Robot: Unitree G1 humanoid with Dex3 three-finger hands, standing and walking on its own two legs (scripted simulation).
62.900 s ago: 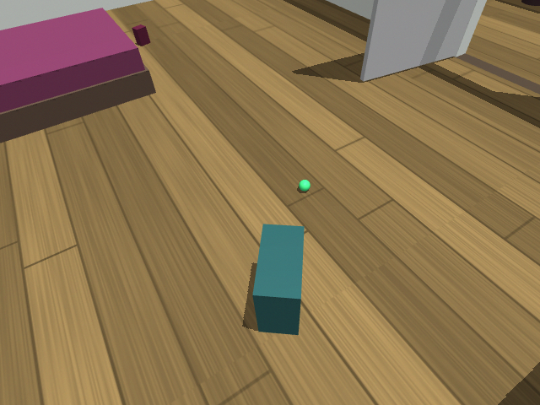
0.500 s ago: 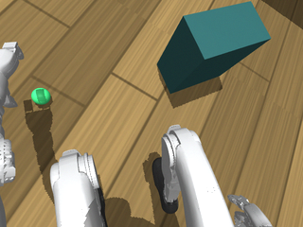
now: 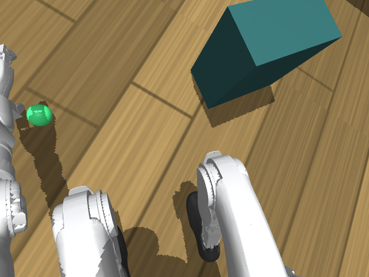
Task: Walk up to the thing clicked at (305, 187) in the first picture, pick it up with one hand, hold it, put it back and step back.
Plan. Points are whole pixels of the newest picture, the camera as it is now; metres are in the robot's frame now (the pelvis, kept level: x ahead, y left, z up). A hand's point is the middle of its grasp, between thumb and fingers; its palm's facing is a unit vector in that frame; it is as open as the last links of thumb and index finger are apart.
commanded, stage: home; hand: left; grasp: from above
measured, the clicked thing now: (39, 115) +0.52 +0.28 -0.32
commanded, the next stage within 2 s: none
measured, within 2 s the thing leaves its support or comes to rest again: neither
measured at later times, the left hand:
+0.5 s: hand out of the picture +0.33 +0.24 +0.07, palm faces -0.09 -0.84 -0.53, open 7.4 cm
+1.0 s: hand out of the picture +0.25 +0.21 +0.27, palm faces +0.18 -0.96 -0.22, open 7.4 cm
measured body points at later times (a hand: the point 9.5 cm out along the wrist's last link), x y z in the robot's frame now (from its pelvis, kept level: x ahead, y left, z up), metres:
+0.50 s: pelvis +0.01 +0.00 +0.18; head +0.17 +0.04 +0.60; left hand +0.33 +0.29 +0.10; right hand +0.23 -0.24 +0.08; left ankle +0.07 +0.12 -0.31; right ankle +0.11 -0.14 -0.31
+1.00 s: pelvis +0.07 +0.00 +0.34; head +0.13 +0.02 +0.79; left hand +0.24 +0.26 +0.29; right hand +0.24 -0.22 +0.26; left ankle +0.07 +0.12 -0.31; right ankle +0.11 -0.14 -0.31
